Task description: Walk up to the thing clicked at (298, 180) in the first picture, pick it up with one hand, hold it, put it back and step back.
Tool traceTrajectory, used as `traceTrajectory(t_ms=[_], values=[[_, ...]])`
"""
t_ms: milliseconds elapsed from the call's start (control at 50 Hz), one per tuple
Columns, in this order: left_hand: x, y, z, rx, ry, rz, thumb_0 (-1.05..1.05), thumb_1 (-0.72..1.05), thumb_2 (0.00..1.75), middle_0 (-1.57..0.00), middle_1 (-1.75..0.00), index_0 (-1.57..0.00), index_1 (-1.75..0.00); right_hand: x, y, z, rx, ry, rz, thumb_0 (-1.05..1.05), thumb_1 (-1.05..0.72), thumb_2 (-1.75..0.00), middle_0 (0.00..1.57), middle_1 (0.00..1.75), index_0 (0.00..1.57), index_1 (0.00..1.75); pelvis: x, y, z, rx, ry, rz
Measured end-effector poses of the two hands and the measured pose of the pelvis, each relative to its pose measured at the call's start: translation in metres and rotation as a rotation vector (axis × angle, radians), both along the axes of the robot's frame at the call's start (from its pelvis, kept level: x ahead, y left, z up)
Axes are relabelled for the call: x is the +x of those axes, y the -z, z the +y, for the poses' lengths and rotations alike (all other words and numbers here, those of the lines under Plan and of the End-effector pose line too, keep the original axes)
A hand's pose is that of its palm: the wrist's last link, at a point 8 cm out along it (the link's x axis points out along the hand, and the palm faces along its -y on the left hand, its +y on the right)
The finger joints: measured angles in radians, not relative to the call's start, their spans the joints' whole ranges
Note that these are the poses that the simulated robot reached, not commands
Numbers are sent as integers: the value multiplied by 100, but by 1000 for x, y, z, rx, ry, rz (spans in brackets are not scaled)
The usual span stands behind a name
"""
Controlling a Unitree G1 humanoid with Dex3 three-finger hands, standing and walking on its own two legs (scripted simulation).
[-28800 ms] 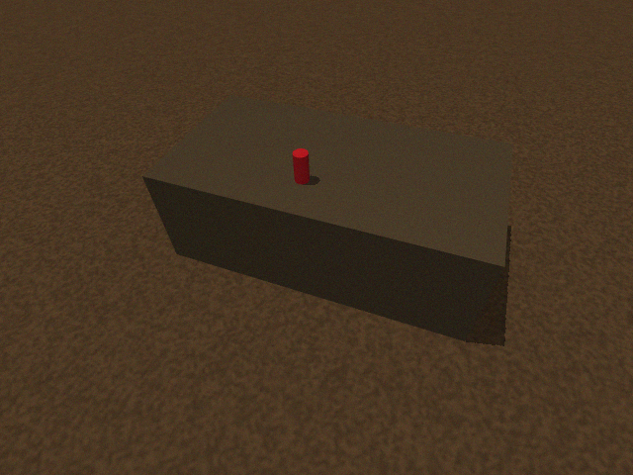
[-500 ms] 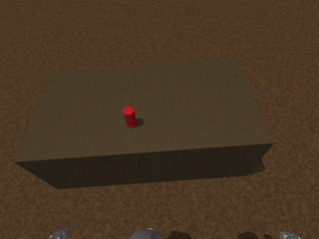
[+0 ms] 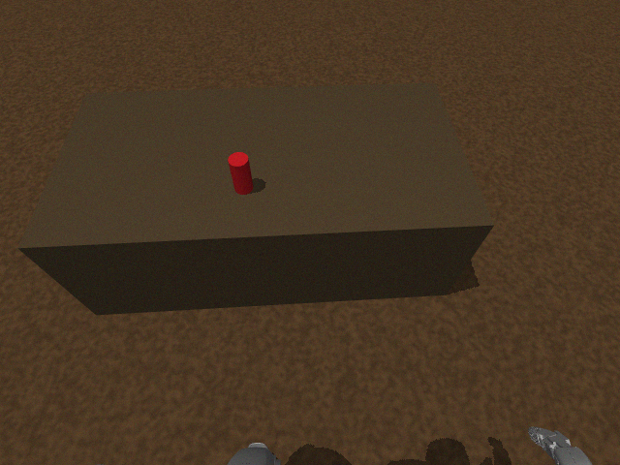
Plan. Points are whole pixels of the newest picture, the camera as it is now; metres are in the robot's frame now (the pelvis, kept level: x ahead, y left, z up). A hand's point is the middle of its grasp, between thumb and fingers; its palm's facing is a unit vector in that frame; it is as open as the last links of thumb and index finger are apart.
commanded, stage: step back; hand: left
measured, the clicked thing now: (241, 174) +0.82 +0.22 -0.28
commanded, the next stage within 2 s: stand in 1.88 s
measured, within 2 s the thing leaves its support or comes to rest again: neither
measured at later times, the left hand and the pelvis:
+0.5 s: hand out of the picture -0.07 +0.26 -0.14, palm faces +0.08 -0.92 -0.39, open 7.4 cm; pelvis -0.17 -0.02 +0.00, yaw +6 degrees
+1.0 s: hand out of the picture -0.28 +0.23 -0.13, palm faces +0.09 -0.90 -0.42, open 7.4 cm; pelvis -0.30 -0.05 +0.00, yaw +4 degrees
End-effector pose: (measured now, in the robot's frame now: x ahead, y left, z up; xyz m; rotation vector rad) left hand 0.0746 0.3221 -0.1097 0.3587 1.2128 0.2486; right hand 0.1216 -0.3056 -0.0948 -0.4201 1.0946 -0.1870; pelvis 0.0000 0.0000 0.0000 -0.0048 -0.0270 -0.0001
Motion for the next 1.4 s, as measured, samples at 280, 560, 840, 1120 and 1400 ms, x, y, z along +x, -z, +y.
traceTrajectory(t_ms=[280,560,840,1120,1400], values=[[-84,-26,-33,33,-7,-86,1,90,90,-21,-30,-20,-30,-106,19,-26,29,8,84,1,-90,-90,20,30,20,29,-89,-4,-23,31,-59,-5],[-183,-6,-22,-18,-55,-90,1,90,90,-21,-30,-20,-30,-209,-2,-12,-1,-31,92,1,-90,-90,20,30,21,30,-193,-6,-20,-7,-79,-18],[-342,-10,-60,3,-50,79,1,90,90,-21,-30,-20,-30,-286,9,-54,44,23,21,1,-90,-90,20,30,20,30,-283,-4,-52,11,0,-15],[-367,-8,-38,2,-97,-7,1,90,90,-21,-30,-20,-30,-354,15,-35,57,0,109,1,-90,-90,20,30,20,29,-313,-4,-40,36,-80,-27],[-347,-17,-64,-15,-90,-71,1,90,90,-21,-30,-20,-30,-333,10,-49,64,-7,88,1,-90,-90,20,30,20,30,-301,-11,-56,2,-86,-20]])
